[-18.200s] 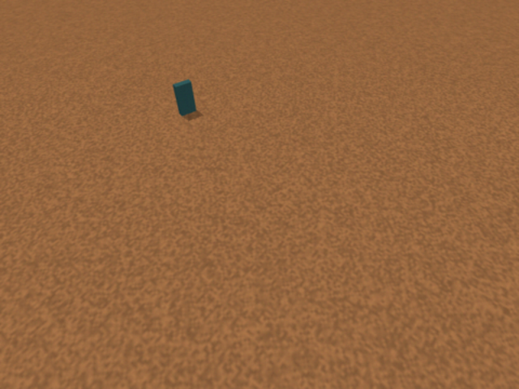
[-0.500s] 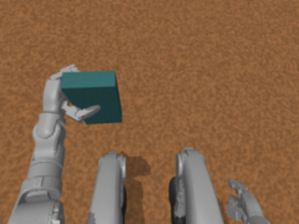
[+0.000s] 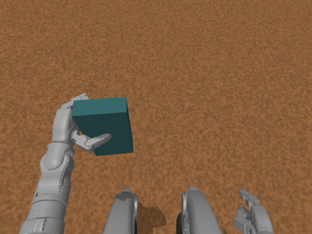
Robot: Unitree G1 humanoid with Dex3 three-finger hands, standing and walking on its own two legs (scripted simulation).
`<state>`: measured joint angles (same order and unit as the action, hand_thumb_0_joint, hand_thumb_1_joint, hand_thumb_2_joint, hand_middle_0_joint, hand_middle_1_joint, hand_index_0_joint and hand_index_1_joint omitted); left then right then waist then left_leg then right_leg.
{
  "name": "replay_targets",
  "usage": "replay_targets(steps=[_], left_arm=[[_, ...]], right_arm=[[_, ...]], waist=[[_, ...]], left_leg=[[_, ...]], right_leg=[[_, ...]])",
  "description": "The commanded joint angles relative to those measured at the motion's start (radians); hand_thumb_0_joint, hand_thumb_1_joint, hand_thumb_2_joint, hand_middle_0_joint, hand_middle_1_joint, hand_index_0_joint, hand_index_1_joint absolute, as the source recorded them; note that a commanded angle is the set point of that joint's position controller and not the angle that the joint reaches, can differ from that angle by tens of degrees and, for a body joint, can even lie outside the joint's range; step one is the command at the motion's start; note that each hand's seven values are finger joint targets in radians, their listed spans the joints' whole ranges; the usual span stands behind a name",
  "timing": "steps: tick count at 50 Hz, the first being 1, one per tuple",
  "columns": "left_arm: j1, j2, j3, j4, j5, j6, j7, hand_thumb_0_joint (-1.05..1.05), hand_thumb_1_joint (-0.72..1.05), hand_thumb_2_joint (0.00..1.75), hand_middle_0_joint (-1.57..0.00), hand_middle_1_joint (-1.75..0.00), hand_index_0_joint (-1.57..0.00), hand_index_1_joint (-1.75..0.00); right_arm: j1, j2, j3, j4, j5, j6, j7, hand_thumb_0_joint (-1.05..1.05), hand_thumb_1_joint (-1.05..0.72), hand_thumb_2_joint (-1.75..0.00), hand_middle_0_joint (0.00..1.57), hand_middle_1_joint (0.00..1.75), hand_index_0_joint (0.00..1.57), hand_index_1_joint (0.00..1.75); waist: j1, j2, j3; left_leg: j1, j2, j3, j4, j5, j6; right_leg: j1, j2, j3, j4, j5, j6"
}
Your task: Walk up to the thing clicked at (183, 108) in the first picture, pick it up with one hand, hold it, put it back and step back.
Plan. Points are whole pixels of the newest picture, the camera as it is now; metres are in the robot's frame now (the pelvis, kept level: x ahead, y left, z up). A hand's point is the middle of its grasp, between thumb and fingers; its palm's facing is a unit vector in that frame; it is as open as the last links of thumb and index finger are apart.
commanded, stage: lift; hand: left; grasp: from the side
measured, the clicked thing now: (108, 131) +0.36 +0.14 +0.01
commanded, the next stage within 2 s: hold in 0.08 s
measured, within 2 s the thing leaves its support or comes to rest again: neither
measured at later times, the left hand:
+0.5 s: hand (86, 107) +0.37 +0.17 +0.11, palm faces -0.06 -1.00 -0.02, open 8.7 cm
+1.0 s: hand (83, 94) +0.38 +0.16 +0.15, palm faces -0.05 -1.00 +0.00, open 8.7 cm
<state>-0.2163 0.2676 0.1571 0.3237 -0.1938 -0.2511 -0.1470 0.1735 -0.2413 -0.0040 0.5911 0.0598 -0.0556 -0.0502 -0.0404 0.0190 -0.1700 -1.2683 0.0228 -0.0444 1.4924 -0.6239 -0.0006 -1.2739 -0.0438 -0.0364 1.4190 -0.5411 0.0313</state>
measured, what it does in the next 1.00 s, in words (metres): rises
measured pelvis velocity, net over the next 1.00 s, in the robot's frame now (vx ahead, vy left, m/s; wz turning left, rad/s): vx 0.04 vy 0.00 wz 0.00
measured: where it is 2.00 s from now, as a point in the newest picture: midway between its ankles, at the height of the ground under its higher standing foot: outside the picture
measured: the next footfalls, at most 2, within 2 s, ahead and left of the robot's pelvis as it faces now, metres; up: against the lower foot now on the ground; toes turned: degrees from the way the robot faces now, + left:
none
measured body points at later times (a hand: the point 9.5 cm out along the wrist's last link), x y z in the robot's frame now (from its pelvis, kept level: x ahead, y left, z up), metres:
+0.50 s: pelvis +0.02 +0.00 +0.07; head +0.10 +0.01 +0.51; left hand +0.37 +0.22 +0.11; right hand +0.16 -0.25 -0.03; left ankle +0.04 +0.12 -0.58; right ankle +0.07 -0.14 -0.58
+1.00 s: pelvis +0.04 +0.00 +0.10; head +0.10 +0.00 +0.55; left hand +0.37 +0.22 +0.15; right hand +0.16 -0.26 -0.01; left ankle +0.04 +0.12 -0.58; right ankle +0.07 -0.14 -0.58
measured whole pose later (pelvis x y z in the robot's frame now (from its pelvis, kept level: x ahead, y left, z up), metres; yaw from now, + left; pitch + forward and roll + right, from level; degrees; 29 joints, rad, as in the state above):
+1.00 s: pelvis +0.04 +0.00 +0.10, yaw +0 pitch +11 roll -1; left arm -0.20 0.24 0.17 0.50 -0.21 -0.34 -0.24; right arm 0.24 -0.23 0.00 0.65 0.02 -0.05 -0.06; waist -0.03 0.01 -0.07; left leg -0.69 0.04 -0.01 0.99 -0.49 -0.01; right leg -0.71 -0.03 -0.02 0.94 -0.41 0.03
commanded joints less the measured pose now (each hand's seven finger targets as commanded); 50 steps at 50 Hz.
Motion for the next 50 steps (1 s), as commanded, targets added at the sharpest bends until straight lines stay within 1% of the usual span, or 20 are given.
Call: replay_targets(steps=[1,2,3,4,6,7,8,12,15,16,18,20,25,27,33,39,42,45,49,50], left_arm=[[-0.201,0.131,0.052,-0.164,-0.014,-0.077,-0.010,0.00,0.14,1.29,-1.42,-1.56,-1.46,-1.54],[-0.215,0.126,0.035,-0.212,-0.018,-0.082,-0.018,0.00,0.15,1.27,-1.40,-1.55,-1.44,-1.52],[-0.221,0.106,0.012,-0.221,-0.023,-0.083,-0.024,0.00,0.14,1.26,-1.40,-1.55,-1.44,-1.52],[-0.209,0.127,0.039,-0.222,-0.025,-0.083,-0.024,0.00,0.13,1.27,-1.41,-1.55,-1.45,-1.53],[-0.210,0.127,0.032,-0.237,-0.027,-0.083,-0.026,0.00,0.14,1.26,-1.40,-1.53,-1.44,-1.51],[-0.216,0.142,0.054,-0.256,-0.032,-0.089,-0.022,0.00,0.12,1.26,-1.40,-1.53,-1.44,-1.51],[-0.209,0.133,0.055,-0.237,-0.033,-0.088,-0.019,0.00,0.13,1.24,-1.40,-1.52,-1.43,-1.50],[-0.209,0.126,0.058,-0.218,-0.038,-0.098,-0.013,0.00,0.12,1.21,-1.37,-1.48,-1.40,-1.46],[-0.240,0.118,0.039,-0.190,-0.032,-0.110,-0.024,0.00,0.14,1.21,-1.37,-1.48,-1.40,-1.46],[-0.227,0.126,0.051,-0.166,-0.029,-0.109,-0.026,0.00,0.13,1.20,-1.37,-1.48,-1.40,-1.46],[-0.222,0.110,0.029,-0.161,-0.025,-0.109,-0.038,0.00,0.14,1.20,-1.37,-1.48,-1.40,-1.46],[-0.216,0.125,0.041,-0.160,-0.028,-0.110,-0.049,0.00,0.14,1.20,-1.37,-1.48,-1.40,-1.46],[-0.232,0.130,0.064,-0.143,-0.038,-0.120,-0.057,0.00,0.18,1.22,-1.36,-1.48,-1.39,-1.46],[-0.234,0.119,0.061,-0.121,-0.045,-0.125,-0.058,0.00,0.20,1.22,-1.35,-1.48,-1.38,-1.46],[-0.263,0.122,0.058,-0.118,-0.040,-0.152,-0.075,0.00,0.20,1.22,-1.32,-1.46,-1.35,-1.44],[-0.250,0.121,0.067,-0.098,-0.048,-0.154,-0.083,0.00,0.16,1.21,-1.32,-1.45,-1.34,-1.44],[-0.265,0.116,0.063,-0.076,-0.044,-0.160,-0.085,0.00,0.19,1.21,-1.31,-1.45,-1.34,-1.44],[-0.263,0.094,0.049,-0.060,-0.048,-0.161,-0.089,0.00,0.21,1.23,-1.32,-1.46,-1.34,-1.44],[-0.273,0.126,0.071,-0.062,-0.048,-0.166,-0.099,0.00,0.18,1.23,-1.32,-1.47,-1.35,-1.45],[-0.244,0.107,0.055,-0.047,-0.045,-0.165,-0.105,0.00,0.20,1.24,-1.32,-1.48,-1.35,-1.46]], right_arm=[[0.037,-0.150,-0.059,-0.097,-0.005,-0.041,-0.004,0.00,-0.89,-0.89,0.20,0.30,0.20,0.30],[0.038,-0.152,-0.059,-0.099,-0.006,-0.042,-0.003,0.00,-0.89,-0.89,0.20,0.30,0.20,0.30],[0.035,-0.146,-0.056,-0.103,-0.007,-0.043,0.000,0.00,-0.89,-0.89,0.20,0.30,0.20,0.30],[0.040,-0.153,-0.059,-0.102,-0.006,-0.045,-0.001,0.00,-0.90,-0.89,0.20,0.30,0.20,0.30],[0.034,-0.150,-0.057,-0.105,-0.007,-0.046,-0.002,0.00,-0.89,-0.89,0.20,0.30,0.20,0.30],[0.037,-0.143,-0.051,-0.105,-0.007,-0.050,-0.001,0.00,-0.89,-0.89,0.20,0.30,0.20,0.30],[0.053,-0.144,-0.054,-0.097,-0.008,-0.049,-0.005,0.00,-0.90,-0.89,0.20,0.30,0.20,0.30],[0.066,-0.142,-0.050,-0.084,-0.013,-0.047,-0.009,0.00,-0.90,-0.89,0.20,0.30,0.20,0.30],[0.067,-0.140,-0.050,-0.074,-0.019,-0.050,-0.011,0.00,-0.90,-0.89,0.20,0.30,0.20,0.30],[0.070,-0.142,-0.052,-0.074,-0.021,-0.049,-0.011,0.00,-0.90,-0.89,0.20,0.30,0.20,0.30],[0.071,-0.144,-0.056,-0.078,-0.023,-0.047,-0.011,0.00,-0.90,-0.89,0.20,0.30,0.20,0.30],[0.066,-0.138,-0.052,-0.081,-0.024,-0.047,-0.010,0.00,-0.90,-0.89,0.20,0.30,0.20,0.30],[0.069,-0.139,-0.051,-0.076,-0.023,-0.047,-0.010,0.00,-0.90,-0.89,0.20,0.30,0.20,0.30],[0.062,-0.135,-0.048,-0.079,-0.022,-0.046,-0.009,0.00,-0.90,-0.89,0.20,0.30,0.20,0.30],[0.068,-0.132,-0.047,-0.066,-0.027,-0.047,-0.013,0.00,-0.89,-0.89,0.20,0.30,0.20,0.30],[0.084,-0.135,-0.047,-0.051,-0.034,-0.043,-0.018,0.00,-0.90,-0.89,0.20,0.30,0.20,0.30],[0.076,-0.134,-0.048,-0.051,-0.033,-0.039,-0.021,0.00,-0.90,-0.89,0.20,0.30,0.20,0.30],[0.071,-0.136,-0.049,-0.048,-0.034,-0.037,-0.019,0.00,-0.89,-0.89,0.20,0.30,0.20,0.30],[0.072,-0.129,-0.046,-0.046,-0.036,-0.031,-0.021,0.00,-0.90,-0.89,0.20,0.30,0.20,0.30],[0.065,-0.135,-0.050,-0.054,-0.034,-0.033,-0.020,0.00,-0.89,-0.89,0.20,0.30,0.20,0.30]], waist=[[-0.007,0.040,-0.349],[0.009,0.061,-0.361],[0.002,0.059,-0.365],[0.010,0.055,-0.368],[0.008,0.055,-0.350],[0.015,0.052,-0.363],[0.002,0.037,-0.376],[-0.002,0.021,-0.347],[-0.013,0.023,-0.303],[-0.003,0.025,-0.292],[-0.004,0.016,-0.300],[0.010,0.027,-0.304],[0.010,0.012,-0.279],[0.010,0.000,-0.231],[0.013,0.045,-0.240],[0.013,0.030,-0.261],[0.008,0.005,-0.213],[0.008,0.009,-0.194],[0.015,0.009,-0.214],[0.012,-0.006,-0.205]], left_leg=[[0.331,-0.013,-0.030,-0.300,0.199,0.007],[0.364,-0.015,-0.025,-0.317,0.207,0.004],[0.385,-0.016,-0.023,-0.333,0.202,0.004],[0.408,-0.012,-0.027,-0.351,0.217,0.003],[0.428,-0.016,-0.014,-0.376,0.213,0.005],[0.428,-0.016,-0.011,-0.382,0.222,0.005],[0.452,-0.014,-0.011,-0.384,0.264,0.005],[0.501,-0.014,-0.008,-0.410,0.353,0.003],[0.501,-0.014,-0.001,-0.442,0.330,0.006],[0.514,-0.013,-0.002,-0.456,0.319,0.005],[0.548,-0.011,0.002,-0.478,0.335,0.004],[0.565,-0.015,0.009,-0.497,0.345,0.004],[0.593,-0.010,0.009,-0.549,0.316,0.003],[0.584,-0.011,0.010,-0.573,0.281,0.006],[0.665,-0.008,0.012,-0.608,0.322,-0.003],[0.712,-0.005,0.012,-0.619,0.460,-0.010],[0.693,-0.007,0.021,-0.638,0.404,-0.001],[0.711,-0.006,0.020,-0.655,0.404,-0.004],[0.715,-0.014,0.031,-0.662,0.409,0.001],[0.740,-0.010,0.027,-0.674,0.413,0.001]], right_leg=[[0.289,0.032,-0.005,-0.229,0.180,-0.053],[0.310,0.031,-0.004,-0.246,0.183,-0.055],[0.332,0.034,-0.007,-0.265,0.182,-0.053],[0.355,0.033,-0.009,-0.277,0.194,-0.053],[0.387,0.037,-0.006,-0.314,0.195,-0.051],[0.422,0.036,-0.005,-0.324,0.203,-0.049],[0.441,0.038,-0.005,-0.327,0.243,-0.049],[0.481,0.044,-0.011,-0.351,0.312,-0.048],[0.499,0.042,-0.005,-0.382,0.304,-0.048],[0.500,0.042,-0.007,-0.393,0.289,-0.048],[0.533,0.043,-0.009,-0.418,0.303,-0.048],[0.584,0.043,-0.007,-0.442,0.317,-0.047],[0.617,0.045,-0.007,-0.485,0.289,-0.047],[0.623,0.047,-0.007,-0.505,0.260,-0.046],[0.634,0.045,-0.008,-0.528,0.288,-0.051],[0.708,0.050,-0.014,-0.539,0.397,-0.054],[0.720,0.049,-0.007,-0.565,0.364,-0.050],[0.718,0.049,-0.011,-0.577,0.359,-0.051],[0.783,0.045,-0.001,-0.602,0.381,-0.047],[0.771,0.048,-0.006,-0.604,0.379,-0.047]])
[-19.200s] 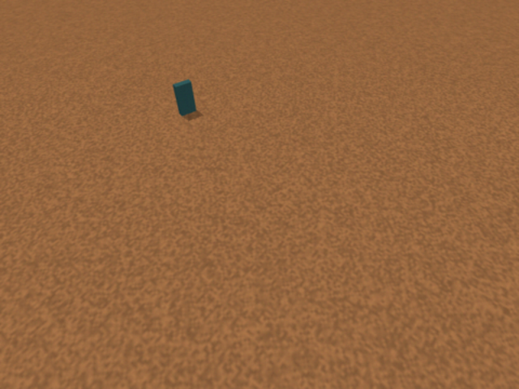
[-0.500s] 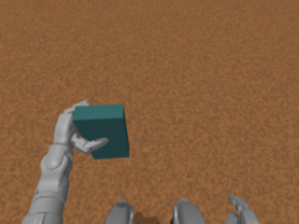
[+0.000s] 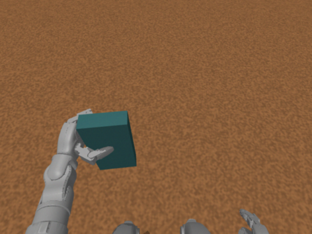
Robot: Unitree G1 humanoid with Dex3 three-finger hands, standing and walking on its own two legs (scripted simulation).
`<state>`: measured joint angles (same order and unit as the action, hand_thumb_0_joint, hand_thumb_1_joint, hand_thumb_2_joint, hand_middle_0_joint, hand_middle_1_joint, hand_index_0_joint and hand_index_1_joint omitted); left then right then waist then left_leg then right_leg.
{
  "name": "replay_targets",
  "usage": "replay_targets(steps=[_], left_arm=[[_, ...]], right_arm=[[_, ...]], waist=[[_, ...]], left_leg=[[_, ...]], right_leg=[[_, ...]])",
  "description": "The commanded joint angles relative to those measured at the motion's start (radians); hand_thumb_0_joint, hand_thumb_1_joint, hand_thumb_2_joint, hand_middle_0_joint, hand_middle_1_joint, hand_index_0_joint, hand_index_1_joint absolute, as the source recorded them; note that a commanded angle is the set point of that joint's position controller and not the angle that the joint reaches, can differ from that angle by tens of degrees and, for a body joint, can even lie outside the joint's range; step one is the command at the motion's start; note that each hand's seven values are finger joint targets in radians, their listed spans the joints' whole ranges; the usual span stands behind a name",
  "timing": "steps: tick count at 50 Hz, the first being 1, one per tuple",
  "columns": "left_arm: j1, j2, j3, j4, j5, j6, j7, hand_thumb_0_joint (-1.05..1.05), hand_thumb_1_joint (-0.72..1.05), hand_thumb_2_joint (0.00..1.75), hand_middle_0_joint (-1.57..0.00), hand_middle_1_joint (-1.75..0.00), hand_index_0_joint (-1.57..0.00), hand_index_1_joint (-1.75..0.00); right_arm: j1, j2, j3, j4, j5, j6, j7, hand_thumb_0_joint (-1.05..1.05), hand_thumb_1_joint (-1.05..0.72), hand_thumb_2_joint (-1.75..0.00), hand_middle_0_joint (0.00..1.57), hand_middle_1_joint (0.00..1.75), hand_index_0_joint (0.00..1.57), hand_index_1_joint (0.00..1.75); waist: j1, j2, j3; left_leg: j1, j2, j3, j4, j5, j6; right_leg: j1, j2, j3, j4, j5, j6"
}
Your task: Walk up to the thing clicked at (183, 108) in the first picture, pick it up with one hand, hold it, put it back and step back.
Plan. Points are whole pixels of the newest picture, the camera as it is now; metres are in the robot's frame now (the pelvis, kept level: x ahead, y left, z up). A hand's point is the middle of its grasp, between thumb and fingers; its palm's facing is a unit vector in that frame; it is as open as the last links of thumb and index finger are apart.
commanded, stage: hold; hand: left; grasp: from the side
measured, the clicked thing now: (111, 144) +0.34 +0.13 +0.02
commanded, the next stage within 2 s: crouch in 1.78 s
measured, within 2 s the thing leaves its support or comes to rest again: neither
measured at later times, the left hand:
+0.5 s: hand (97, 135) +0.34 +0.16 +0.06, palm faces -0.05 -1.00 +0.01, open 8.7 cm
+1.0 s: hand (96, 136) +0.33 +0.16 +0.07, palm faces -0.05 -1.00 +0.00, open 8.7 cm
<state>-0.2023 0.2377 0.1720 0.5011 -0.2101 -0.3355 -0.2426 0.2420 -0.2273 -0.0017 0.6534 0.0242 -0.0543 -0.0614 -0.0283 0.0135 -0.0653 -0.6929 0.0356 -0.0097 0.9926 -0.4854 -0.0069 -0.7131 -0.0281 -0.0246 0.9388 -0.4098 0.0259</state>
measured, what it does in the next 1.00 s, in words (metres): stands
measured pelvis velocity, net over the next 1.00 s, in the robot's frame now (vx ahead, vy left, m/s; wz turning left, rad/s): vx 0.01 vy -0.01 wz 0.00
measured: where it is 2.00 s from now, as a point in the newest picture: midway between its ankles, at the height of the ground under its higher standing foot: outside the picture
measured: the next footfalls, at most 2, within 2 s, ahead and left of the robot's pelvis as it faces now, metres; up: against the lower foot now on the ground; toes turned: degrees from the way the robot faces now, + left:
none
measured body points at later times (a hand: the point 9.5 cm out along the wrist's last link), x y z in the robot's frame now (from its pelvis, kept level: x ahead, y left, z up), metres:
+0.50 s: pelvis +0.00 -0.01 +0.01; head +0.05 -0.01 +0.46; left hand +0.33 +0.21 +0.06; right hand +0.13 -0.26 -0.09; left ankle +0.00 +0.12 -0.68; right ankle +0.03 -0.14 -0.68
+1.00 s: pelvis +0.01 -0.01 +0.02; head +0.05 -0.01 +0.47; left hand +0.33 +0.21 +0.07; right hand +0.14 -0.26 -0.09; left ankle +0.00 +0.12 -0.68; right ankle +0.03 -0.14 -0.68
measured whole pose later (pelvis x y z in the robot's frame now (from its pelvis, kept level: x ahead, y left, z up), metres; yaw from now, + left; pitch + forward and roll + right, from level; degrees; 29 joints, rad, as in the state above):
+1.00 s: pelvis +0.01 -0.01 +0.02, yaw +0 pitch +6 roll -1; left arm -0.15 0.22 0.17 0.48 -0.21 -0.34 -0.25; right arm 0.23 -0.23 -0.01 0.66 0.02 -0.04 -0.07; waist -0.02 0.02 -0.03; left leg -0.52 0.04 -0.01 0.85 -0.43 -0.02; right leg -0.55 -0.02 -0.03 0.81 -0.37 0.02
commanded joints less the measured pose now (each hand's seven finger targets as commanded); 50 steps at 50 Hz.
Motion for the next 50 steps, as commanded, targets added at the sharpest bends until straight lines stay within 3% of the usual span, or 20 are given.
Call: replay_targets(steps=[1,8,14,16,19,20,21,24,25,27,33,34,38,39,40,43,45,46,49,50], left_arm=[[-0.275,0.146,0.050,-0.229,-0.028,-0.083,-0.008,0.00,0.19,1.24,-1.33,-1.48,-1.35,-1.46],[-0.276,0.137,0.059,-0.227,-0.038,-0.081,-0.008,0.00,0.19,1.25,-1.32,-1.49,-1.35,-1.47],[-0.273,0.151,0.069,-0.212,-0.033,-0.092,-0.011,0.00,0.18,1.26,-1.33,-1.49,-1.36,-1.48],[-0.266,0.135,0.054,-0.228,-0.037,-0.090,-0.015,0.00,0.20,1.25,-1.34,-1.50,-1.37,-1.48],[-0.264,0.134,0.054,-0.229,-0.037,-0.087,-0.014,0.00,0.16,1.26,-1.34,-1.51,-1.37,-1.49],[-0.278,0.160,0.075,-0.253,-0.034,-0.088,-0.009,0.00,0.16,1.25,-1.32,-1.49,-1.35,-1.48],[-0.265,0.127,0.052,-0.219,-0.039,-0.085,-0.010,0.00,0.17,1.25,-1.33,-1.50,-1.36,-1.48],[-0.280,0.137,0.065,-0.245,-0.044,-0.089,-0.011,0.00,0.15,1.26,-1.34,-1.51,-1.37,-1.49],[-0.259,0.127,0.058,-0.217,-0.040,-0.087,-0.009,0.00,0.17,1.26,-1.34,-1.50,-1.36,-1.49],[-0.249,0.129,0.056,-0.227,-0.037,-0.085,-0.009,0.00,0.18,1.27,-1.34,-1.51,-1.36,-1.50],[-0.250,0.146,0.064,-0.259,-0.032,-0.080,-0.008,0.00,0.15,1.25,-1.33,-1.50,-1.36,-1.49],[-0.234,0.114,0.046,-0.227,-0.035,-0.073,-0.005,0.00,0.16,1.25,-1.32,-1.50,-1.35,-1.48],[-0.261,0.140,0.068,-0.256,-0.035,-0.076,0.000,0.00,0.14,1.26,-1.32,-1.51,-1.35,-1.49],[-0.263,0.166,0.090,-0.261,-0.031,-0.078,0.002,0.00,0.15,1.25,-1.32,-1.50,-1.35,-1.49],[-0.261,0.123,0.045,-0.246,-0.029,-0.079,-0.003,0.00,0.14,1.24,-1.32,-1.50,-1.35,-1.48],[-0.249,0.136,0.063,-0.249,-0.029,-0.082,-0.005,0.00,0.17,1.24,-1.31,-1.49,-1.34,-1.47],[-0.240,0.128,0.054,-0.274,-0.036,-0.081,-0.010,0.00,0.17,1.25,-1.33,-1.51,-1.36,-1.49],[-0.223,0.099,0.025,-0.254,-0.034,-0.075,-0.011,0.00,0.13,1.25,-1.33,-1.51,-1.36,-1.49],[-0.237,0.124,0.052,-0.263,-0.038,-0.078,-0.008,0.00,0.11,1.23,-1.31,-1.49,-1.35,-1.47],[-0.242,0.122,0.050,-0.236,-0.034,-0.076,-0.005,0.00,0.12,1.24,-1.31,-1.49,-1.34,-1.47]], right_arm=[[-0.004,-0.148,-0.052,-0.111,0.001,-0.035,-0.010,0.00,-0.90,-0.89,0.20,0.30,0.20,0.30],[0.001,-0.143,-0.049,-0.100,-0.002,-0.030,-0.015,0.00,-0.89,-0.89,0.20,0.30,0.20,0.30],[-0.022,-0.143,-0.050,-0.112,-0.002,-0.028,-0.016,0.00,-0.89,-0.89,0.20,0.30,0.20,0.30],[-0.020,-0.143,-0.050,-0.111,-0.002,-0.029,-0.015,0.00,-0.89,-0.89,0.20,0.30,0.20,0.30],[-0.013,-0.145,-0.051,-0.106,-0.002,-0.030,-0.016,0.00,-0.90,-0.89,0.20,0.30,0.20,0.30],[-0.018,-0.146,-0.053,-0.108,-0.004,-0.026,-0.019,0.00,-0.90,-0.89,0.20,0.30,0.20,0.30],[-0.024,-0.141,-0.048,-0.110,-0.002,-0.028,-0.018,0.00,-0.90,-0.89,0.20,0.30,0.20,0.30],[-0.022,-0.138,-0.047,-0.106,-0.003,-0.030,-0.020,0.00,-0.90,-0.89,0.20,0.30,0.20,0.30],[-0.033,-0.145,-0.050,-0.110,-0.001,-0.030,-0.020,0.00,-0.89,-0.89,0.20,0.30,0.20,0.30],[-0.033,-0.145,-0.052,-0.112,0.000,-0.029,-0.020,0.00,-0.90,-0.89,0.20,0.30,0.20,0.30],[-0.028,-0.136,-0.048,-0.105,-0.003,-0.025,-0.023,0.00,-0.90,-0.90,0.20,0.30,0.20,0.30],[-0.026,-0.140,-0.049,-0.107,-0.002,-0.026,-0.023,0.00,-0.90,-0.89,0.20,0.30,0.20,0.30],[-0.033,-0.135,-0.046,-0.108,-0.003,-0.027,-0.024,0.00,-0.89,-0.89,0.20,0.30,0.20,0.30],[-0.031,-0.137,-0.047,-0.106,-0.004,-0.024,-0.024,0.00,-0.89,-0.89,0.20,0.30,0.20,0.30],[-0.041,-0.132,-0.043,-0.109,-0.004,-0.025,-0.025,0.00,-0.90,-0.90,0.20,0.30,0.20,0.30],[-0.047,-0.136,-0.049,-0.111,-0.003,-0.027,-0.023,0.00,-0.89,-0.89,0.20,0.30,0.20,0.30],[-0.042,-0.137,-0.049,-0.113,-0.004,-0.029,-0.020,0.00,-0.90,-0.89,0.20,0.30,0.20,0.30],[-0.039,-0.140,-0.049,-0.114,-0.003,-0.030,-0.019,0.00,-0.90,-0.90,0.20,0.30,0.20,0.30],[-0.046,-0.138,-0.048,-0.111,-0.003,-0.032,-0.020,0.00,-0.89,-0.89,0.20,0.30,0.20,0.30],[-0.041,-0.136,-0.049,-0.104,-0.003,-0.030,-0.020,0.00,-0.90,-0.90,0.20,0.30,0.20,0.30]], waist=[[0.003,0.012,-0.311],[-0.001,0.009,-0.304],[0.005,-0.001,-0.282],[0.001,0.012,-0.279],[0.004,0.020,-0.297],[0.010,0.015,-0.313],[-0.002,-0.015,-0.266],[0.002,0.007,-0.287],[0.002,-0.012,-0.245],[0.004,-0.025,-0.250],[0.008,0.001,-0.283],[-0.003,-0.022,-0.262],[0.005,-0.008,-0.260],[0.013,-0.012,-0.274],[-0.004,-0.020,-0.217],[0.008,-0.003,-0.240],[0.012,0.018,-0.270],[0.001,0.004,-0.266],[0.009,-0.001,-0.248],[-0.002,-0.020,-0.245]], left_leg=[[0.159,-0.023,-0.005,-0.174,0.270,0.005],[0.185,-0.023,-0.001,-0.191,0.313,0.005],[0.180,-0.029,0.007,-0.209,0.257,0.011],[0.196,-0.027,0.001,-0.222,0.260,0.007],[0.227,-0.023,-0.002,-0.224,0.311,0.001],[0.228,-0.025,0.003,-0.222,0.304,0.006],[0.200,-0.028,0.003,-0.224,0.275,0.010],[0.222,-0.027,0.008,-0.229,0.279,0.009],[0.209,-0.028,0.008,-0.238,0.252,0.010],[0.214,-0.028,0.008,-0.244,0.247,0.012],[0.245,-0.029,0.012,-0.242,0.309,0.011],[0.245,-0.029,0.013,-0.248,0.300,0.012],[0.246,-0.030,0.015,-0.249,0.315,0.012],[0.242,-0.032,0.017,-0.248,0.317,0.014],[0.238,-0.031,0.016,-0.257,0.283,0.015],[0.245,-0.028,0.011,-0.271,0.260,0.012],[0.264,-0.029,0.009,-0.271,0.285,0.009],[0.272,-0.025,0.003,-0.275,0.303,0.007],[0.257,-0.028,0.009,-0.267,0.292,0.010],[0.247,-0.030,0.010,-0.265,0.280,0.013]], right_leg=[[0.212,0.031,-0.015,-0.124,0.243,-0.043],[0.250,0.031,-0.014,-0.147,0.288,-0.041],[0.269,0.029,-0.009,-0.175,0.250,-0.037],[0.269,0.031,-0.012,-0.175,0.249,-0.039],[0.277,0.034,-0.017,-0.172,0.280,-0.042],[0.289,0.033,-0.013,-0.182,0.283,-0.039],[0.290,0.032,-0.012,-0.191,0.266,-0.035],[0.294,0.030,-0.007,-0.195,0.273,-0.036],[0.278,0.031,-0.009,-0.201,0.246,-0.036],[0.291,0.030,-0.009,-0.210,0.242,-0.035],[0.327,0.028,-0.007,-0.215,0.303,-0.033],[0.319,0.029,-0.006,-0.219,0.300,-0.033],[0.331,0.027,-0.005,-0.221,0.311,-0.032],[0.344,0.025,-0.003,-0.226,0.320,-0.031],[0.317,0.026,-0.003,-0.232,0.286,-0.030],[0.314,0.029,-0.007,-0.231,0.253,-0.035],[0.332,0.031,-0.011,-0.228,0.272,-0.037],[0.331,0.034,-0.016,-0.222,0.285,-0.039],[0.327,0.031,-0.011,-0.231,0.279,-0.036],[0.325,0.028,-0.009,-0.237,0.276,-0.033]])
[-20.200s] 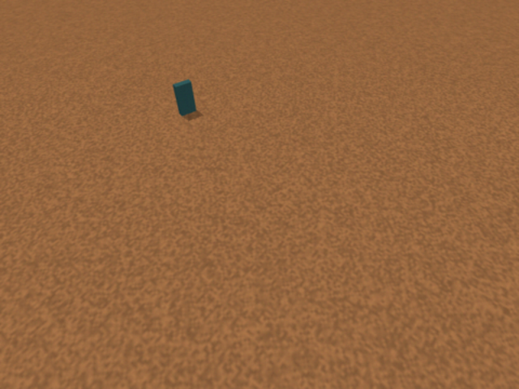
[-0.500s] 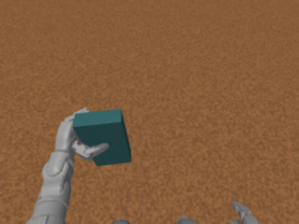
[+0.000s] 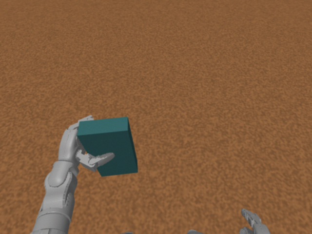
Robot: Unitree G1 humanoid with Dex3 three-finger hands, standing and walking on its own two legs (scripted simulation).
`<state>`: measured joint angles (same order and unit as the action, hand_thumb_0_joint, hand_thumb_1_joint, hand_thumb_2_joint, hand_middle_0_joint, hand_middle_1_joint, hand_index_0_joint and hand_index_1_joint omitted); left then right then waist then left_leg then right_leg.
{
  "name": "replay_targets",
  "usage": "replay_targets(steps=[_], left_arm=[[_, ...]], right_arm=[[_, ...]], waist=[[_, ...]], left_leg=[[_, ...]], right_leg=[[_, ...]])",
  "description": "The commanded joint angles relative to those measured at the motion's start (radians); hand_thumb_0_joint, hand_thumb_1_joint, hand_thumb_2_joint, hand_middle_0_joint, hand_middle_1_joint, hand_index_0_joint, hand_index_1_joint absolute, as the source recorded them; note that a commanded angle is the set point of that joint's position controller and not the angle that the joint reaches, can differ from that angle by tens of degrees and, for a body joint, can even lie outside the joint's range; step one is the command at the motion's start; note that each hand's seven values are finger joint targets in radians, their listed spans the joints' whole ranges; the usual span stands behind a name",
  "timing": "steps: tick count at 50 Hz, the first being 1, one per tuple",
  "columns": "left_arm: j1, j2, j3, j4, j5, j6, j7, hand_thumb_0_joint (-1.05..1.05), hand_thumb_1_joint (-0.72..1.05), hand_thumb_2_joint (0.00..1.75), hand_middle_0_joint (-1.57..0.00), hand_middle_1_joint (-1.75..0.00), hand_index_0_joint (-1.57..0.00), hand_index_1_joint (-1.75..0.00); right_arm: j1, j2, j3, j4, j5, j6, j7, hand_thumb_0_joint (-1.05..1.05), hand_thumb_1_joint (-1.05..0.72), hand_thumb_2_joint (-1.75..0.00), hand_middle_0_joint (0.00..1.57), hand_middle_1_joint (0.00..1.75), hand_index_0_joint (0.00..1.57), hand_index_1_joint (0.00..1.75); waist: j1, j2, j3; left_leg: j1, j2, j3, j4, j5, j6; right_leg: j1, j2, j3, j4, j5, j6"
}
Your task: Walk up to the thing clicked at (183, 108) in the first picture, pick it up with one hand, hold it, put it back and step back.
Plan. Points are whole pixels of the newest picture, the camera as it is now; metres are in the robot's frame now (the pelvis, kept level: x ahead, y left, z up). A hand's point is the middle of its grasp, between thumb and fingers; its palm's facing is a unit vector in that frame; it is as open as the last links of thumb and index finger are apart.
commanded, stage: hold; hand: left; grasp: from the side
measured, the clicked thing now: (112, 150) +0.32 +0.13 +0.03
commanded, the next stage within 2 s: crouch in 0.78 s
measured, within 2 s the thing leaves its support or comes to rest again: neither
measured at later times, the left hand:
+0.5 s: hand (95, 144) +0.32 +0.17 +0.05, palm faces -0.05 -1.00 +0.00, open 8.7 cm
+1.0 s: hand (96, 144) +0.33 +0.17 +0.05, palm faces -0.02 -1.00 +0.01, open 8.7 cm
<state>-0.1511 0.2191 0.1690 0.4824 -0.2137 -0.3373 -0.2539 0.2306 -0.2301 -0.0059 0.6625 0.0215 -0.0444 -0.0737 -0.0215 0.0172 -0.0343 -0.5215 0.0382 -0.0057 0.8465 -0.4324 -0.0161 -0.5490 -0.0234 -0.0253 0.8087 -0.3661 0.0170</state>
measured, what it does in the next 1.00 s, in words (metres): stands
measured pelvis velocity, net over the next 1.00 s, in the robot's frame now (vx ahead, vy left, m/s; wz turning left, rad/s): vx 0.00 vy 0.00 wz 0.00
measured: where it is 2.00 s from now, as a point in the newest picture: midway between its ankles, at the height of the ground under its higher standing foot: outside the picture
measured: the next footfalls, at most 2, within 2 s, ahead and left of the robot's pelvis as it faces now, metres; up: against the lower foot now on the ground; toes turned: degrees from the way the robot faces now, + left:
none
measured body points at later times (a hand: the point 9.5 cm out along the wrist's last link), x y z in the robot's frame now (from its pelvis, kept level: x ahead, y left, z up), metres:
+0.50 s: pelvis +0.00 +0.01 +0.00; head +0.04 +0.01 +0.45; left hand +0.32 +0.23 +0.05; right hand +0.13 -0.24 -0.11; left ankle +0.00 +0.13 -0.70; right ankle +0.03 -0.13 -0.70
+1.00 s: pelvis +0.00 +0.00 +0.00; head +0.04 +0.01 +0.45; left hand +0.32 +0.22 +0.05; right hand +0.13 -0.25 -0.11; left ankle +0.00 +0.13 -0.70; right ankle +0.03 -0.13 -0.70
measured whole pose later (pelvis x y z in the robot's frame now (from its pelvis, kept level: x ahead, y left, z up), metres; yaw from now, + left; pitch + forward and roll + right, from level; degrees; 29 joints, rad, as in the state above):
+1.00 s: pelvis +0.00 +0.00 +0.00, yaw +0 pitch +6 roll -1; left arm -0.16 0.20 0.17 0.51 -0.21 -0.35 -0.22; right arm 0.23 -0.23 -0.01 0.67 0.02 -0.05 -0.05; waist -0.02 0.02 -0.04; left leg -0.53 0.03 -0.01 0.85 -0.43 -0.01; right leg -0.55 -0.03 -0.03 0.80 -0.36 0.02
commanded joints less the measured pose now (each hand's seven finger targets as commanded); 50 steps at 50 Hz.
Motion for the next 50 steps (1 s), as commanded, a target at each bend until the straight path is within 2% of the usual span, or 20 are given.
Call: replay_targets(steps=[1,6,8,10,12,13,17,18,22,23,24,27,28,33,38,43,44,45,46,50], left_arm=[[-0.300,0.143,0.060,-0.243,-0.033,-0.077,0.010,0.00,0.12,1.23,-1.31,-1.49,-1.34,-1.47],[-0.288,0.141,0.054,-0.247,-0.022,-0.087,0.024,0.00,0.15,1.25,-1.31,-1.50,-1.34,-1.48],[-0.311,0.155,0.050,-0.282,-0.014,-0.090,0.024,0.00,0.13,1.24,-1.31,-1.50,-1.34,-1.48],[-0.290,0.133,0.035,-0.242,-0.014,-0.083,0.023,0.00,0.13,1.23,-1.30,-1.49,-1.33,-1.47],[-0.296,0.157,0.066,-0.236,-0.017,-0.080,0.028,0.00,0.13,1.24,-1.31,-1.50,-1.35,-1.48],[-0.298,0.139,0.050,-0.198,-0.017,-0.079,0.027,0.00,0.12,1.24,-1.31,-1.49,-1.34,-1.47],[-0.316,0.137,0.039,-0.235,-0.020,-0.085,0.021,0.00,0.11,1.24,-1.32,-1.51,-1.35,-1.49],[-0.304,0.143,0.056,-0.204,-0.023,-0.083,0.020,0.00,0.12,1.24,-1.32,-1.50,-1.35,-1.49],[-0.294,0.131,0.034,-0.251,-0.026,-0.092,0.013,0.00,0.10,1.23,-1.31,-1.50,-1.35,-1.48],[-0.310,0.130,0.025,-0.284,-0.026,-0.094,0.011,0.00,0.11,1.22,-1.31,-1.49,-1.34,-1.47],[-0.248,0.106,0.029,-0.193,-0.032,-0.084,0.016,0.00,0.09,1.22,-1.31,-1.49,-1.34,-1.47],[-0.278,0.153,0.065,-0.231,-0.025,-0.089,0.029,0.00,0.07,1.22,-1.31,-1.50,-1.34,-1.48],[-0.273,0.130,0.033,-0.259,-0.021,-0.091,0.030,0.00,0.07,1.22,-1.30,-1.48,-1.33,-1.47],[-0.269,0.126,0.040,-0.221,-0.017,-0.088,0.034,0.00,0.12,1.22,-1.29,-1.47,-1.32,-1.46],[-0.330,0.147,0.031,-0.325,-0.017,-0.099,0.024,0.00,0.12,1.22,-1.29,-1.48,-1.32,-1.47],[-0.262,0.111,0.039,-0.210,-0.028,-0.081,0.034,0.00,0.05,1.22,-1.29,-1.48,-1.32,-1.47],[-0.247,0.112,0.045,-0.223,-0.029,-0.079,0.038,0.00,0.13,1.26,-1.30,-1.48,-1.33,-1.47],[-0.251,0.099,0.038,-0.174,-0.030,-0.075,0.037,0.00,0.16,1.20,-1.29,-1.41,-1.31,-1.40],[-0.251,0.106,0.037,-0.195,-0.024,-0.078,0.036,0.00,0.20,1.21,-1.31,-1.42,-1.33,-1.41],[-0.227,0.088,0.045,-0.105,-0.010,-0.090,0.042,0.00,0.18,1.22,-1.32,-1.44,-1.34,-1.42]], right_arm=[[-0.030,-0.134,-0.045,-0.117,0.001,-0.040,-0.007,0.00,-0.90,-0.90,0.20,0.30,0.20,0.30],[-0.040,-0.130,-0.042,-0.119,0.000,-0.043,-0.007,0.00,-0.89,-0.90,0.20,0.30,0.20,0.30],[-0.027,-0.133,-0.045,-0.117,-0.004,-0.042,-0.005,0.00,-0.90,-0.90,0.20,0.30,0.20,0.30],[-0.028,-0.128,-0.043,-0.114,-0.004,-0.042,-0.006,0.00,-0.90,-0.90,0.20,0.30,0.20,0.30],[-0.028,-0.130,-0.045,-0.112,-0.003,-0.041,-0.002,0.00,-0.90,-0.90,0.20,0.30,0.20,0.30],[-0.033,-0.133,-0.045,-0.114,-0.002,-0.042,-0.001,0.00,-0.90,-0.90,0.20,0.30,0.20,0.30],[-0.033,-0.134,-0.046,-0.116,-0.002,-0.045,0.004,0.00,-0.90,-0.90,0.20,0.30,0.20,0.30],[-0.020,-0.139,-0.050,-0.111,0.000,-0.044,0.004,0.00,-0.90,-0.90,0.20,0.30,0.20,0.30],[-0.017,-0.140,-0.051,-0.118,0.002,-0.046,0.006,0.00,-0.90,-0.90,0.20,0.30,0.20,0.30],[-0.018,-0.134,-0.048,-0.119,0.001,-0.047,0.008,0.00,-0.90,-0.90,0.20,0.30,0.20,0.30],[-0.018,-0.135,-0.046,-0.111,0.000,-0.049,0.008,0.00,-0.90,-0.90,0.20,0.30,0.20,0.30],[-0.023,-0.137,-0.049,-0.113,0.002,-0.048,0.010,0.00,-0.91,-0.90,0.20,0.30,0.20,0.30],[-0.030,-0.135,-0.047,-0.120,0.002,-0.045,0.011,0.00,-0.90,-0.90,0.20,0.30,0.20,0.30],[-0.040,-0.133,-0.047,-0.117,0.002,-0.044,0.011,0.00,-0.90,-0.90,0.20,0.30,0.20,0.30],[-0.027,-0.135,-0.049,-0.116,0.001,-0.047,0.011,0.00,-0.90,-0.90,0.20,0.30,0.20,0.30],[-0.026,-0.133,-0.045,-0.109,0.003,-0.050,0.010,0.00,-0.90,-0.90,0.20,0.30,0.20,0.30],[-0.037,-0.138,-0.049,-0.119,0.004,-0.048,0.012,0.00,-0.90,-0.90,0.20,0.30,0.20,0.30],[-0.028,-0.136,-0.048,-0.107,0.003,-0.049,0.011,0.00,-0.85,-0.89,0.20,0.30,0.20,0.30],[-0.036,-0.136,-0.050,-0.112,0.003,-0.049,0.014,0.00,-0.86,-0.89,0.20,0.30,0.20,0.30],[-0.027,-0.131,-0.052,-0.108,-0.004,-0.048,0.022,0.00,-0.86,-0.89,0.20,0.30,0.20,0.30]], waist=[[-0.001,-0.018,-0.265],[0.007,-0.003,-0.261],[0.007,0.024,-0.314],[-0.001,0.003,-0.290],[0.009,0.015,-0.294],[-0.005,0.000,-0.241],[0.004,0.012,-0.251],[-0.004,-0.003,-0.272],[0.001,0.022,-0.321],[0.005,0.035,-0.319],[-0.005,-0.016,-0.281],[0.007,-0.010,-0.278],[0.009,-0.017,-0.276],[0.007,-0.020,-0.216],[0.006,0.051,-0.319],[-0.009,-0.017,-0.240],[0.005,-0.018,-0.239],[-0.013,-0.063,-0.224],[-0.002,-0.047,-0.208],[-0.012,-0.056,-0.221]], left_leg=[[0.084,-0.029,0.002,-0.129,0.222,0.021],[0.083,-0.035,0.009,-0.129,0.222,0.021],[0.108,-0.031,0.004,-0.125,0.263,0.015],[0.101,-0.030,0.001,-0.126,0.251,0.017],[0.089,-0.029,-0.001,-0.128,0.261,0.015],[0.068,-0.027,-0.001,-0.134,0.221,0.017],[0.069,-0.028,0.000,-0.138,0.203,0.017],[0.083,-0.024,-0.006,-0.135,0.231,0.016],[0.128,-0.022,-0.013,-0.132,0.293,0.007],[0.122,-0.025,-0.011,-0.131,0.288,0.007],[0.093,-0.027,-0.009,-0.123,0.279,0.013],[0.084,-0.028,-0.007,-0.128,0.267,0.015],[0.089,-0.028,-0.003,-0.132,0.256,0.016],[0.048,-0.033,0.001,-0.141,0.180,0.020],[0.125,-0.030,-0.002,-0.137,0.251,0.012],[0.088,-0.025,-0.010,-0.141,0.232,0.014],[0.078,-0.028,-0.006,-0.141,0.229,0.016],[0.063,-0.028,-0.003,-0.130,0.212,0.022],[0.055,-0.028,-0.004,-0.134,0.204,0.022],[0.025,-0.034,0.009,-0.096,0.211,0.027]], right_leg=[[0.151,0.025,-0.011,-0.104,0.221,-0.026],[0.162,0.022,-0.008,-0.107,0.225,-0.026],[0.180,0.026,-0.010,-0.096,0.254,-0.030],[0.177,0.027,-0.013,-0.101,0.244,-0.027],[0.174,0.027,-0.014,-0.096,0.248,-0.030],[0.143,0.029,-0.014,-0.102,0.212,-0.030],[0.144,0.029,-0.015,-0.102,0.195,-0.031],[0.152,0.030,-0.018,-0.094,0.215,-0.031],[0.160,0.033,-0.024,-0.081,0.254,-0.035],[0.168,0.030,-0.022,-0.087,0.252,-0.035],[0.170,0.030,-0.022,-0.092,0.255,-0.030],[0.173,0.026,-0.019,-0.095,0.247,-0.030],[0.175,0.028,-0.018,-0.103,0.240,-0.029],[0.149,0.025,-0.016,-0.117,0.178,-0.030],[0.174,0.025,-0.014,-0.098,0.236,-0.033],[0.148,0.029,-0.022,-0.105,0.213,-0.030],[0.153,0.029,-0.023,-0.111,0.214,-0.030],[0.145,0.027,-0.018,-0.116,0.207,-0.025],[0.132,0.026,-0.021,-0.113,0.198,-0.027],[0.109,0.019,-0.009,-0.090,0.220,-0.023]])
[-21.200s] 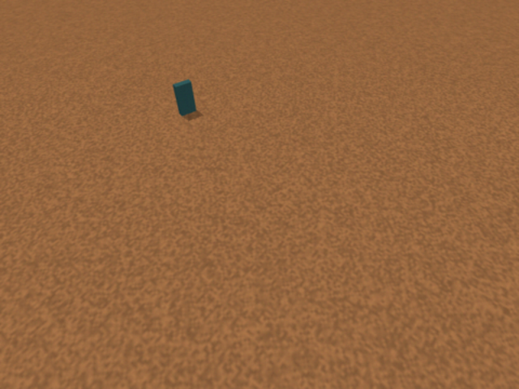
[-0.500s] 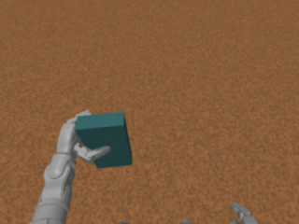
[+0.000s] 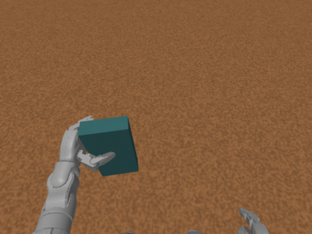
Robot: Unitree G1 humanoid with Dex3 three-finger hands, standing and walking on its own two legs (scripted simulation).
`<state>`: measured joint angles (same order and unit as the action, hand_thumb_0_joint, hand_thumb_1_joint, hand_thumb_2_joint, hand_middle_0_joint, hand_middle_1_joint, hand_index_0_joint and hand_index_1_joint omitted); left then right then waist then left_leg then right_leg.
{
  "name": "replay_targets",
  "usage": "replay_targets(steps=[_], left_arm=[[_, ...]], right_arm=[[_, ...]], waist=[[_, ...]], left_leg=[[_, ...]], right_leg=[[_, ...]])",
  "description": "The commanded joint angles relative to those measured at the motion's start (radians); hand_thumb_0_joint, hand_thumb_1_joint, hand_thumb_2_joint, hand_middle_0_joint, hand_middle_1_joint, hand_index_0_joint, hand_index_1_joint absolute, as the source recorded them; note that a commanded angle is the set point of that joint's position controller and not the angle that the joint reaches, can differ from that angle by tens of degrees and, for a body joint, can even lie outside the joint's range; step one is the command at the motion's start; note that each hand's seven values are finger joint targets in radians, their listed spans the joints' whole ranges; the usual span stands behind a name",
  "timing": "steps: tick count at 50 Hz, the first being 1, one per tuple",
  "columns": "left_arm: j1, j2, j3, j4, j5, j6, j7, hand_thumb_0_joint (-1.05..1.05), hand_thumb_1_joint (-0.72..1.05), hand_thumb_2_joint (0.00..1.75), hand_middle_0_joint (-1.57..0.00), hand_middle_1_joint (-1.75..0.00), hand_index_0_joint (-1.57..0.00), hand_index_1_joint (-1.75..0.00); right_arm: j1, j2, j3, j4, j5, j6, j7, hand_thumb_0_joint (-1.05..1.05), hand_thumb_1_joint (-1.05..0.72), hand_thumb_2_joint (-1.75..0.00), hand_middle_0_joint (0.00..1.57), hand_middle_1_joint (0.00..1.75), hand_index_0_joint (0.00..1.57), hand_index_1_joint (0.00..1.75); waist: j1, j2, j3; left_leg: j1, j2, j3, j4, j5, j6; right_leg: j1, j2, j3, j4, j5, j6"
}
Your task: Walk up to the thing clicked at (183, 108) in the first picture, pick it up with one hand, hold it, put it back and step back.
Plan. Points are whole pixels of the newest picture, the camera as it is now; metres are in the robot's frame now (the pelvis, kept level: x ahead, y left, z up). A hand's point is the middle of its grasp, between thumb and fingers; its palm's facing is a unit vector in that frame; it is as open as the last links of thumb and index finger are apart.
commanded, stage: crouch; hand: left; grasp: from the side
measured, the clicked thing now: (113, 150) +0.32 +0.13 +0.02
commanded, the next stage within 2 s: lower in 1.74 s
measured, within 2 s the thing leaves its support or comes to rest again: neither
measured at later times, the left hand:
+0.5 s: hand (111, 167) +0.35 +0.17 -0.16, palm faces +0.01 -1.00 +0.00, open 8.7 cm
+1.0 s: hand (118, 182) +0.37 +0.18 -0.37, palm faces +0.03 -1.00 -0.01, open 8.7 cm
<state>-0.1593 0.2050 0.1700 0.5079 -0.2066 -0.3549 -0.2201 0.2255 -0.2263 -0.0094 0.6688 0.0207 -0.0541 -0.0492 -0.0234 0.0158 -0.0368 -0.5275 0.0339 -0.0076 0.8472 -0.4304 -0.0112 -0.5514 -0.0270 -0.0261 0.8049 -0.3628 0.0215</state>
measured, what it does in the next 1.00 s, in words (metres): lowers itself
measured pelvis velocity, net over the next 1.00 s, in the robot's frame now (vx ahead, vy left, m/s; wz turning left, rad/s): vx -0.09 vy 0.00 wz -0.02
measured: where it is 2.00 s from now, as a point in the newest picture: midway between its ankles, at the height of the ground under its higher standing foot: outside the picture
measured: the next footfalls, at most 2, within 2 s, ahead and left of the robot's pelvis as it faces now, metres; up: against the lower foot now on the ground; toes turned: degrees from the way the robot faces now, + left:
none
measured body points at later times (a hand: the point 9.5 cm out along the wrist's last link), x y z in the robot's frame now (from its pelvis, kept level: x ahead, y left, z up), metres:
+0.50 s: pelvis -0.04 +0.00 -0.15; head +0.11 +0.02 +0.28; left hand +0.34 +0.23 -0.16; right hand +0.09 -0.27 -0.26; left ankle +0.00 +0.12 -0.70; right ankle +0.03 -0.13 -0.70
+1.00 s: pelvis -0.09 +0.00 -0.33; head +0.12 +0.04 +0.07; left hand +0.36 +0.24 -0.37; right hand +0.01 -0.27 -0.45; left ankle +0.00 +0.13 -0.70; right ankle +0.02 -0.13 -0.70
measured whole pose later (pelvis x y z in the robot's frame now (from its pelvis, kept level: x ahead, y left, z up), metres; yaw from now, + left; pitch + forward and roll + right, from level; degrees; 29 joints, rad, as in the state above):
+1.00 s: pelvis -0.09 +0.00 -0.33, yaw -1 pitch +32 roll -4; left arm -0.73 0.37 0.39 1.14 -0.08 -0.77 -0.22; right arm 0.12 -0.27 0.03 0.72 -0.10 -0.06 0.08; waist -0.15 -0.02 -0.12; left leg -2.05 -0.01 -0.08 2.18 -0.70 -0.02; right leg -2.06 -0.05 -0.02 2.10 -0.60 0.02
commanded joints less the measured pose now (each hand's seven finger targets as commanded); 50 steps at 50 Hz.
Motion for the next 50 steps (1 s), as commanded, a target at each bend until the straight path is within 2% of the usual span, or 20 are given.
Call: replay_targets(steps=[1,3,7,8,13,14,16,17,18,21,22,24,25,28,29,31,33,38,45,50], left_arm=[[-0.247,0.116,0.059,-0.166,-0.020,-0.091,0.013,0.00,0.17,1.22,-1.30,-1.43,-1.33,-1.42],[-0.289,0.133,0.086,-0.143,-0.016,-0.117,0.027,0.00,0.17,1.20,-1.29,-1.42,-1.32,-1.40],[-0.335,0.106,0.077,-0.069,-0.006,-0.199,0.035,0.00,0.16,1.20,-1.28,-1.42,-1.31,-1.40],[-0.379,0.135,0.082,-0.108,0.006,-0.226,0.035,0.00,0.15,1.20,-1.27,-1.41,-1.30,-1.39],[-0.428,0.123,0.072,0.094,0.006,-0.320,-0.007,0.00,0.10,1.18,-1.30,-1.42,-1.32,-1.41],[-0.440,0.151,0.099,0.120,0.008,-0.340,-0.012,0.00,0.10,1.19,-1.30,-1.43,-1.32,-1.42],[-0.441,0.117,0.081,0.198,0.008,-0.374,-0.018,0.00,0.07,1.21,-1.31,-1.44,-1.33,-1.44],[-0.457,0.173,0.132,0.182,0.005,-0.396,-0.016,0.00,0.10,1.23,-1.32,-1.46,-1.34,-1.45],[-0.448,0.182,0.140,0.188,0.007,-0.409,-0.013,0.00,0.12,1.24,-1.32,-1.46,-1.34,-1.46],[-0.501,0.188,0.143,0.203,0.014,-0.440,-0.006,0.00,0.13,1.29,-1.36,-1.50,-1.38,-1.50],[-0.541,0.158,0.109,0.205,0.014,-0.446,-0.006,0.00,0.11,1.29,-1.37,-1.51,-1.39,-1.51],[-0.585,0.216,0.152,0.193,0.020,-0.458,-0.003,0.00,0.09,1.29,-1.37,-1.51,-1.39,-1.51],[-0.611,0.209,0.138,0.162,0.021,-0.464,-0.004,0.00,0.09,1.28,-1.37,-1.50,-1.38,-1.50],[-0.681,0.227,0.156,0.204,0.022,-0.468,0.000,0.00,0.13,1.27,-1.33,-1.46,-1.34,-1.46],[-0.711,0.264,0.193,0.206,0.024,-0.473,0.006,0.00,0.13,1.27,-1.32,-1.45,-1.33,-1.46],[-0.732,0.243,0.182,0.247,0.027,-0.474,0.011,0.00,0.16,1.27,-1.32,-1.45,-1.33,-1.45],[-0.718,0.272,0.226,0.319,0.034,-0.473,0.014,0.00,0.14,1.29,-1.31,-1.45,-1.31,-1.45],[-0.752,0.300,0.228,0.426,0.078,-0.479,-0.001,0.00,0.13,1.29,-1.32,-1.47,-1.33,-1.47],[-0.943,0.347,0.238,0.381,0.088,-0.508,0.004,0.00,0.09,1.26,-1.31,-1.45,-1.32,-1.45],[-0.974,0.376,0.244,0.442,0.118,-0.500,0.021,0.00,0.04,1.23,-1.29,-1.42,-1.30,-1.42]], right_arm=[[-0.018,-0.134,-0.050,-0.109,-0.008,-0.037,-0.001,0.00,-0.86,-0.89,0.20,0.30,0.20,0.30],[-0.012,-0.135,-0.052,-0.101,-0.014,-0.040,0.006,0.00,-0.86,-0.89,0.20,0.30,0.20,0.30],[-0.009,-0.137,-0.058,-0.088,-0.025,-0.052,0.021,0.00,-0.87,-0.90,0.20,0.30,0.20,0.30],[-0.015,-0.145,-0.066,-0.096,-0.029,-0.055,0.024,0.00,-0.87,-0.90,0.20,0.30,0.20,0.30],[0.011,-0.150,-0.058,-0.071,-0.046,-0.067,0.036,0.00,-0.89,-0.90,0.20,0.30,0.20,0.30],[0.008,-0.163,-0.060,-0.079,-0.051,-0.069,0.040,0.00,-0.89,-0.90,0.20,0.30,0.20,0.30],[0.008,-0.165,-0.055,-0.081,-0.058,-0.070,0.050,0.00,-0.89,-0.90,0.20,0.30,0.20,0.30],[0.003,-0.175,-0.055,-0.097,-0.059,-0.071,0.053,0.00,-0.89,-0.90,0.20,0.30,0.20,0.30],[0.001,-0.181,-0.054,-0.108,-0.058,-0.069,0.057,0.00,-0.88,-0.90,0.20,0.30,0.20,0.30],[0.022,-0.191,-0.045,-0.105,-0.064,-0.061,0.070,0.00,-0.88,-0.90,0.20,0.30,0.20,0.30],[0.019,-0.193,-0.047,-0.104,-0.065,-0.060,0.073,0.00,-0.88,-0.90,0.20,0.30,0.20,0.30],[0.025,-0.209,-0.049,-0.095,-0.070,-0.056,0.075,0.00,-0.89,-0.90,0.20,0.30,0.20,0.30],[0.029,-0.207,-0.050,-0.092,-0.071,-0.054,0.076,0.00,-0.89,-0.90,0.20,0.30,0.20,0.30],[0.030,-0.209,-0.051,-0.069,-0.079,-0.049,0.075,0.00,-0.90,-0.91,0.20,0.30,0.20,0.30],[0.040,-0.213,-0.056,-0.060,-0.082,-0.047,0.075,0.00,-0.90,-0.91,0.20,0.30,0.20,0.30],[0.036,-0.208,-0.051,-0.050,-0.087,-0.044,0.081,0.00,-0.90,-0.91,0.20,0.30,0.20,0.30],[0.045,-0.212,-0.049,-0.039,-0.092,-0.039,0.087,0.00,-0.90,-0.91,0.20,0.30,0.20,0.30],[0.043,-0.216,-0.038,-0.023,-0.109,-0.026,0.105,0.00,-0.90,-0.90,0.20,0.30,0.20,0.30],[0.040,-0.244,-0.028,-0.007,-0.120,-0.022,0.121,0.00,-0.91,-0.91,0.20,0.30,0.20,0.30],[0.034,-0.257,-0.018,0.004,-0.128,-0.013,0.126,0.00,-0.91,-0.91,0.20,0.30,0.20,0.30]], waist=[[-0.004,-0.046,-0.230],[-0.004,-0.044,-0.234],[-0.023,-0.021,-0.260],[-0.019,0.015,-0.310],[-0.062,-0.001,-0.390],[-0.060,-0.002,-0.423],[-0.060,0.000,-0.441],[-0.043,0.029,-0.483],[-0.028,0.038,-0.520],[-0.028,0.066,-0.599],[-0.043,0.085,-0.616],[-0.042,0.094,-0.699],[-0.051,0.096,-0.739],[-0.066,0.064,-0.754],[-0.075,0.041,-0.769],[-0.084,0.028,-0.777],[-0.085,-0.001,-0.770],[-0.098,0.011,-0.752],[-0.129,0.126,-0.778],[-0.138,0.159,-0.755]], left_leg=[[0.019,-0.031,0.010,-0.085,0.216,0.022],[-0.019,-0.033,0.008,-0.054,0.207,0.023],[-0.101,-0.032,-0.004,0.021,0.160,0.017],[-0.108,-0.033,-0.005,0.048,0.166,0.014],[-0.285,-0.035,-0.023,0.239,0.163,0.019],[-0.344,-0.037,-0.031,0.288,0.156,0.019],[-0.455,-0.041,-0.037,0.362,0.088,0.017],[-0.485,-0.043,-0.042,0.396,0.079,0.013],[-0.512,-0.047,-0.041,0.415,0.060,0.012],[-0.584,-0.047,-0.053,0.483,0.039,0.008],[-0.594,-0.047,-0.055,0.507,0.019,0.006],[-0.610,-0.044,-0.063,0.568,0.074,0.006],[-0.620,-0.047,-0.056,0.609,0.102,0.009],[-0.739,-0.053,-0.044,0.703,0.079,0.019],[-0.792,-0.054,-0.039,0.740,0.053,0.025],[-0.859,-0.056,-0.031,0.793,0.043,0.029],[-0.945,-0.059,-0.024,0.837,0.011,0.033],[-1.076,-0.061,-0.008,0.931,-0.063,0.031],[-1.105,-0.062,-0.012,1.015,-0.147,0.020],[-1.145,-0.062,-0.008,1.071,-0.188,0.019]], right_leg=[[0.112,0.021,-0.008,-0.078,0.226,-0.027],[0.081,0.020,-0.005,-0.050,0.223,-0.027],[-0.035,0.021,-0.005,0.048,0.167,-0.035],[-0.061,0.022,-0.005,0.080,0.172,-0.038],[-0.270,0.022,-0.004,0.258,0.151,-0.041],[-0.324,0.021,-0.006,0.310,0.134,-0.043],[-0.437,0.022,-0.009,0.395,0.069,-0.047],[-0.476,0.020,-0.012,0.437,0.050,-0.049],[-0.495,0.017,-0.011,0.465,0.029,-0.050],[-0.594,0.019,-0.013,0.555,-0.006,-0.056],[-0.645,0.020,-0.015,0.584,-0.026,-0.059],[-0.687,0.017,-0.021,0.652,0.011,-0.062],[-0.699,0.018,-0.019,0.678,0.034,-0.062],[-0.735,0.015,-0.004,0.739,0.034,-0.057],[-0.730,0.013,0.012,0.749,0.024,-0.051],[-0.749,0.010,0.024,0.784,0.021,-0.048],[-0.763,0.008,0.027,0.817,-0.003,-0.045],[-0.869,0.009,0.015,0.911,-0.073,-0.047],[-1.064,0.010,-0.039,1.052,-0.142,-0.057],[-1.144,0.006,-0.054,1.121,-0.173,-0.054]])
